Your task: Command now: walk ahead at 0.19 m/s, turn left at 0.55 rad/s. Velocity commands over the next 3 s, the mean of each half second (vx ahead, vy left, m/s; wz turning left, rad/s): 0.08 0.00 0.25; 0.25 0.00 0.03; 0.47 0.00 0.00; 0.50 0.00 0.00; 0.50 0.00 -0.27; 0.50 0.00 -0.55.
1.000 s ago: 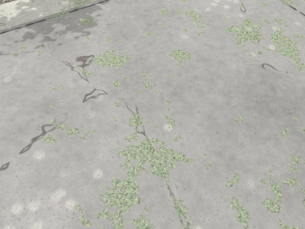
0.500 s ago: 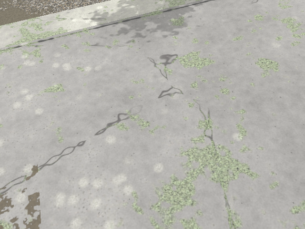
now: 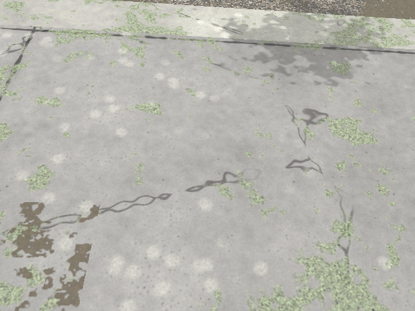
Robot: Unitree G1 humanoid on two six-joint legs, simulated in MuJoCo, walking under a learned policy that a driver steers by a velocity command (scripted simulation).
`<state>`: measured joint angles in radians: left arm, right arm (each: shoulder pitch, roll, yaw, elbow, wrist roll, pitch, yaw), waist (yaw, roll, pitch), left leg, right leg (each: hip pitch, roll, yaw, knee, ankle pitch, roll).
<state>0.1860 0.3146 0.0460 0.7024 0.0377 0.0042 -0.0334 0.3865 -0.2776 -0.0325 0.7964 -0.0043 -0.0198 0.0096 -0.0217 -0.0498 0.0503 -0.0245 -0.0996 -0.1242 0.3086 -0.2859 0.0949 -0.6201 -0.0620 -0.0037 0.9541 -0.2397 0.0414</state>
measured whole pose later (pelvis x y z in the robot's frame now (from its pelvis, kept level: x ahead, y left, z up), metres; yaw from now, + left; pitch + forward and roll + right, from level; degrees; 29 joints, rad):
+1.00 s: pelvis +0.25 -0.04 +0.00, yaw +6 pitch +0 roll +1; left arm 0.42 0.24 0.03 0.95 0.02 -0.07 -0.01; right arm 0.23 -0.27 -0.04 0.97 -0.04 -0.04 0.03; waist 0.02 0.03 0.00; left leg -0.44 0.02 0.01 0.98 -0.26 0.08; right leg -0.07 0.05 -0.05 0.31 -0.26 -0.08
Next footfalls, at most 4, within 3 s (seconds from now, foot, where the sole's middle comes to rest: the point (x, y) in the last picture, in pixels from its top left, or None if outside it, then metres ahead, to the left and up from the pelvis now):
0.18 right None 0.24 -0.09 -0.78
0.54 left None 0.16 0.10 -0.78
0.84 right None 0.24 -0.11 -0.78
1.30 left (171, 279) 0.56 0.09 -0.78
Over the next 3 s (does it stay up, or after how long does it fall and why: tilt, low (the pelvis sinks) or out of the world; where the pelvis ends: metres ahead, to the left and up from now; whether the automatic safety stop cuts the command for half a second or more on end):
stays up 1.28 -0.02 -0.03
